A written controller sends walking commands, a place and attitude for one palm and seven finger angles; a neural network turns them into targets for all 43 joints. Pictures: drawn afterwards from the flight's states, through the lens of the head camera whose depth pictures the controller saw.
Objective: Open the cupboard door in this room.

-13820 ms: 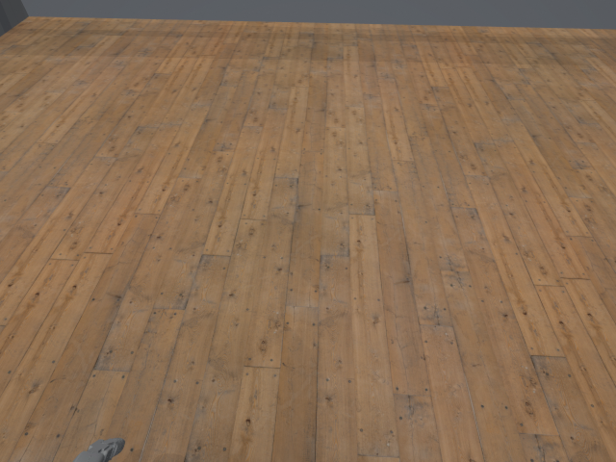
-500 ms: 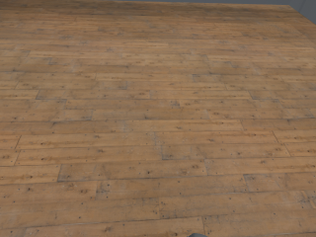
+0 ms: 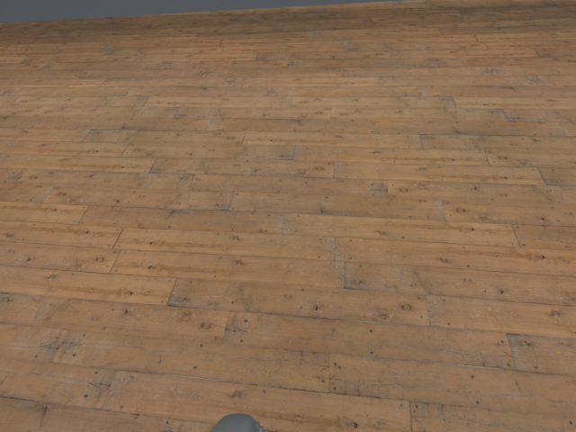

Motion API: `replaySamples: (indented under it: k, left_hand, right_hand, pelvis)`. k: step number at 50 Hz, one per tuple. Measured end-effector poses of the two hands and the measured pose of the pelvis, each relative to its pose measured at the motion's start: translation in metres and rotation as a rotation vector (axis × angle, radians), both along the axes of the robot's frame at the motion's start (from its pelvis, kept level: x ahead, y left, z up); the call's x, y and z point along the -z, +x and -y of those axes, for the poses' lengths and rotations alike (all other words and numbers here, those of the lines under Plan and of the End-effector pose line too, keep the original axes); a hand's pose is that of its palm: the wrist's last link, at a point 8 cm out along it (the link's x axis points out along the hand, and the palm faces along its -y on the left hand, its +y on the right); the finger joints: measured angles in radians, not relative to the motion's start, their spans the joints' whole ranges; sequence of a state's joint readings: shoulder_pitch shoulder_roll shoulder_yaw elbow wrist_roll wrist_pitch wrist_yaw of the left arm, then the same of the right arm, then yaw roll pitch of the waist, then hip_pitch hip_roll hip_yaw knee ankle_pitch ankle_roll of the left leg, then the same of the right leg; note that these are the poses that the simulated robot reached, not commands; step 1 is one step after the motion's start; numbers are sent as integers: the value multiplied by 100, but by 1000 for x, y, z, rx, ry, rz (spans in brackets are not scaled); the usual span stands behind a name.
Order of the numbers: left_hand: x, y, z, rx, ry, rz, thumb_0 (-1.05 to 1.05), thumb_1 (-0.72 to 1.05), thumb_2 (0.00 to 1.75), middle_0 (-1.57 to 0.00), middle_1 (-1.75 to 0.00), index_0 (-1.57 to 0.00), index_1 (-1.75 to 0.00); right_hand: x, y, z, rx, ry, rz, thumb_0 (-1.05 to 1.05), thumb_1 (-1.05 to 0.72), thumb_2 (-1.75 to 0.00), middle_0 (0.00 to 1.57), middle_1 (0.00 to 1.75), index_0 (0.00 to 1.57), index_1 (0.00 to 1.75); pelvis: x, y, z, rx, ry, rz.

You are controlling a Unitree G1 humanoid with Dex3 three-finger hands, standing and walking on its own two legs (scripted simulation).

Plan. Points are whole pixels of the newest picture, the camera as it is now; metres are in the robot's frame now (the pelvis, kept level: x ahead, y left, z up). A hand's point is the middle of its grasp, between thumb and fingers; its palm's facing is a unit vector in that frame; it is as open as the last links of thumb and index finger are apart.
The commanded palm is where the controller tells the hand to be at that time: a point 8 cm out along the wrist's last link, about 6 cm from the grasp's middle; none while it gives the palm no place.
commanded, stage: turn or walk to find it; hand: left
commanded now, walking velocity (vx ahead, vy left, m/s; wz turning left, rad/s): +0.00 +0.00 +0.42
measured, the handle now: out of the picture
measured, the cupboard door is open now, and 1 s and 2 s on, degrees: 0 0 0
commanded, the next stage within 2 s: none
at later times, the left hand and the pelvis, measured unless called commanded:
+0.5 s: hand out of the picture -0.01 +0.28 -0.17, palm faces +0.25 -0.94 -0.24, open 7.3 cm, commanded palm none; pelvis -0.03 +0.06 +0.00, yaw +11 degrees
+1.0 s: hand out of the picture -0.05 +0.19 -0.14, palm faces +0.42 -0.86 -0.28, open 7.3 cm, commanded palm none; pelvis -0.05 -0.01 +0.00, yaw +25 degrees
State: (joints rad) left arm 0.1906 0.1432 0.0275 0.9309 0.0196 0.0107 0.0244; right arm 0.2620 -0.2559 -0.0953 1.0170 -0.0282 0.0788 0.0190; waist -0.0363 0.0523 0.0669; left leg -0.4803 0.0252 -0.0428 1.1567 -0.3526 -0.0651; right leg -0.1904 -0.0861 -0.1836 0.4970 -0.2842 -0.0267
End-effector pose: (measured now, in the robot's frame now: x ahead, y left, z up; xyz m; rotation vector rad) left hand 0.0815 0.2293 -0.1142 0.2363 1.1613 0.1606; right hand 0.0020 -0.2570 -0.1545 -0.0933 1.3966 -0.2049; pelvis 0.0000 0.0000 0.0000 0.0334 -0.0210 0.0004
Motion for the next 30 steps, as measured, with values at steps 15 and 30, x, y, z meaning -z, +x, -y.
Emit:
replaySamples:
  k: [15,30]
  left_hand:
    - [47,-125,-79,-242,-44,-206,1,91,90,-20,-30,-21,-30]
    - [17,-96,-90,-278,-25,-38,1,91,90,-20,-30,-20,-30]
  right_hand:
    - [-28,108,-68,-274,-86,222,1,-91,-90,19,30,20,29]
    - [-30,81,-90,-327,-30,176,1,-91,-90,20,30,20,30]
  pelvis:
    - [14,-19,-49,-117,-39,1]
    - [-2,-33,-49,-234,-52,-8]
